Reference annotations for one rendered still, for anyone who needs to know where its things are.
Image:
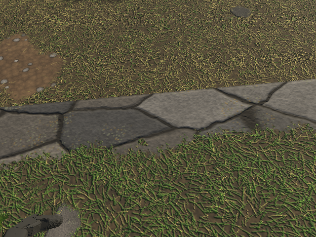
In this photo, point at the robot left hand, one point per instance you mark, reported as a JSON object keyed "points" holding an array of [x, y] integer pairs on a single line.
{"points": [[34, 224]]}

